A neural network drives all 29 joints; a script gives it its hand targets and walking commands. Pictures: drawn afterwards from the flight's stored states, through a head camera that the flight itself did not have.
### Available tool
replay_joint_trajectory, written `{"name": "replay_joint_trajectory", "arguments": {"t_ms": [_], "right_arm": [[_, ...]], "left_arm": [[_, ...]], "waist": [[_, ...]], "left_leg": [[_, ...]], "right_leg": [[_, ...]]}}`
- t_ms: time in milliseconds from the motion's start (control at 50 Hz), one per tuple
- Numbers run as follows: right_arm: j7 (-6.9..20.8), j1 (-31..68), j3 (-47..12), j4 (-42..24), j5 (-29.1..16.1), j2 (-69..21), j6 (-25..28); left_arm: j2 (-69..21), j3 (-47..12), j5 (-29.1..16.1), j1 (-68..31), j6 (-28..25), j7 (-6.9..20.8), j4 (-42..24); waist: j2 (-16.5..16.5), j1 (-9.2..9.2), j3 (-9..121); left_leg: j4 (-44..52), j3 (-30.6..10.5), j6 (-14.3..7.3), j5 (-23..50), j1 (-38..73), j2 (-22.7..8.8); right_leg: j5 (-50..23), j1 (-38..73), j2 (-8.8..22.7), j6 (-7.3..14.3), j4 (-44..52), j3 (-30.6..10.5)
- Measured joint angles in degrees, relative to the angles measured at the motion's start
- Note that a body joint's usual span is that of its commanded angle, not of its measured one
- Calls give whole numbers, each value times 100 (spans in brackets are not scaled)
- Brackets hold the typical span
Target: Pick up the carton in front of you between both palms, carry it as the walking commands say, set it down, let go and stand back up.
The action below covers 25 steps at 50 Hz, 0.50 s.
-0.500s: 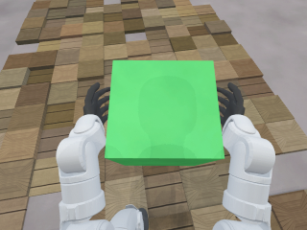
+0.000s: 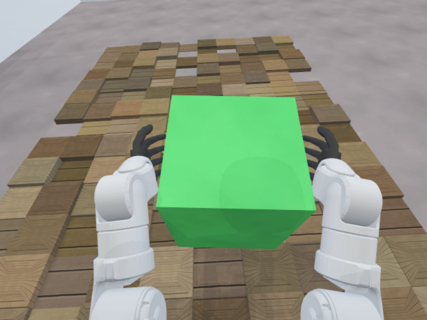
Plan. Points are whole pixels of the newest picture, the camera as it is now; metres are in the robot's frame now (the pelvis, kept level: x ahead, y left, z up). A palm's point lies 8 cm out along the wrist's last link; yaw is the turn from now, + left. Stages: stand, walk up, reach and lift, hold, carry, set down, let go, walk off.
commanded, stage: carry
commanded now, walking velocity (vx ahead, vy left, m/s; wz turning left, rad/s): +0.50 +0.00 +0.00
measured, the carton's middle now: (229, 180) +0.36 +0.01 +0.10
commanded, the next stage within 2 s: none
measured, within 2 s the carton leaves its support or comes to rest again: neither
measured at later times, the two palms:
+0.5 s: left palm (204, 105) +0.65 +0.09 +0.08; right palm (318, 115) +0.61 -0.22 +0.08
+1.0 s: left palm (221, 54) +0.95 +0.06 +0.11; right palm (309, 53) +0.95 -0.25 +0.11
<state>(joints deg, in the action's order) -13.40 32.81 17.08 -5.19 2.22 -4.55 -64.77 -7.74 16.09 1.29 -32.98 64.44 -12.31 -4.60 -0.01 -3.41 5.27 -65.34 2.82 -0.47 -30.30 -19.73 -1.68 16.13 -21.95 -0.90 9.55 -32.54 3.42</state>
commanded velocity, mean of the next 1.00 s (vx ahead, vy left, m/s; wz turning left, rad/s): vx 0.50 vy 0.00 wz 0.00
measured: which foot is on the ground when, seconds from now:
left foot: up 0.00-0.38, down 0.40-0.88, up 0.90-1.00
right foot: down 0.00-0.40, up 0.42-0.84, down 0.86-1.00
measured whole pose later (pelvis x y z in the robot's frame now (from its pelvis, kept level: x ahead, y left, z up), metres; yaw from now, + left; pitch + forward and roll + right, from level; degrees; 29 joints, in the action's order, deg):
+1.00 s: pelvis +0.63 -0.09 +0.03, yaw -3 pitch +5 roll -2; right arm -10.1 22.3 17.0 -4.0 0.7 -7.3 -56.0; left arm -9.8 13.4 2.6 -22.6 55.3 -10.9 -2.2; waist -2.0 -3.5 1.8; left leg -68.5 0.2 -1.9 -22.0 -29.0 0.2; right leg 10.6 -22.2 -2.4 5.1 -27.9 5.4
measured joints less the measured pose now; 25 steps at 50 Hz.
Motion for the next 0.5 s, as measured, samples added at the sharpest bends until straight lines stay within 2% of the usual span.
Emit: {"name": "replay_joint_trajectory", "arguments": {"t_ms": [20,60,100,180,260,320,360,400,440,460,500], "right_arm": [[-10,11,50,170,-5,-10,-21],[15,24,155,445,74,-119,-43],[63,-18,218,594,206,-262,35],[160,-256,147,476,263,-416,367],[204,-569,6,155,153,-441,685],[224,-793,-90,-82,69,-448,860],[243,-906,-156,-162,13,-465,952],[275,-935,-258,-121,8,-500,1005],[292,-879,-305,-31,57,-489,1088],[300,-871,-345,28,40,-435,1084],[349,-933,-394,62,-92,-345,1003]], "left_arm": [[-23,19,7,60,14,3,108],[-59,103,18,208,13,49,271],[-91,193,70,344,-82,125,372],[-156,251,92,578,-439,283,281],[-205,138,42,802,-792,354,63],[-222,24,14,964,-964,365,-123],[-221,-29,-13,1104,-1020,353,-271],[-175,-41,-41,1279,-1024,317,-423],[-56,-82,-21,1200,-1041,281,-361],[-39,-99,24,1184,-1041,256,-307],[-127,-59,126,1214,-1004,210,-258]], "waist": [[-33,-36,-2],[-85,-74,-35],[-107,-73,-100],[-137,-14,-318],[-146,63,-490],[-143,128,-566],[-152,239,-622],[-167,407,-665],[26,660,-752],[33,748,-779],[-43,876,-774]], "left_leg": [[-539,-101,-16,109,-338,68],[-1202,-119,-50,400,-981,140],[-1415,-74,-72,676,-1572,138],[-1297,-8,-84,1118,-2578,36],[-220,176,-147,1574,-3026,35],[1410,348,-316,2315,-2730,170],[2435,472,-390,2696,-2173,332],[3361,613,-434,3058,-1277,423],[3090,669,-703,2882,-1170,565],[2984,649,-833,2801,-1101,598],[3010,536,-900,2647,-849,626]], "right_leg": [[-41,56,-77,51,-24,-68],[-92,243,-125,-237,93,-151],[13,444,-149,-381,245,-213],[232,858,-230,-339,508,-311],[442,1393,-279,-329,901,-433],[575,1880,-315,-325,1228,-441],[652,2105,-348,-345,1016,-279],[679,1937,-359,-449,-202,-24],[683,1125,-314,-682,-2505,-192],[807,687,-376,-695,-3569,-330],[901,-54,-395,-633,-4777,-403]]}}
